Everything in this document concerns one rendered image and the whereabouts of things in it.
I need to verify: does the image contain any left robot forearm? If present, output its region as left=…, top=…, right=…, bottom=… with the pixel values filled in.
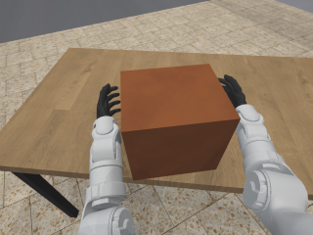
left=78, top=116, right=127, bottom=234

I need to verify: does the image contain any left robot hand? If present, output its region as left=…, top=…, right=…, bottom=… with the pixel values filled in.
left=96, top=83, right=121, bottom=119

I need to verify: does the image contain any right robot hand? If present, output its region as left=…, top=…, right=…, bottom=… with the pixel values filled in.
left=218, top=74, right=246, bottom=109

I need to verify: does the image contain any right robot forearm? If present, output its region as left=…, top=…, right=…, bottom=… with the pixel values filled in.
left=235, top=104, right=308, bottom=208

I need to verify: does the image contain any carton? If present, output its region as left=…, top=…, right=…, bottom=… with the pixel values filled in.
left=120, top=64, right=241, bottom=181

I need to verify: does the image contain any table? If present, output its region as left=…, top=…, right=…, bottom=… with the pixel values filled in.
left=0, top=47, right=313, bottom=218

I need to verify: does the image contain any left robot upper arm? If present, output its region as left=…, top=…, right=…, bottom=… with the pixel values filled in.
left=78, top=206, right=136, bottom=235

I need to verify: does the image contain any right robot upper arm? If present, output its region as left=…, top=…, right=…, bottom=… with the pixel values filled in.
left=242, top=168, right=313, bottom=235

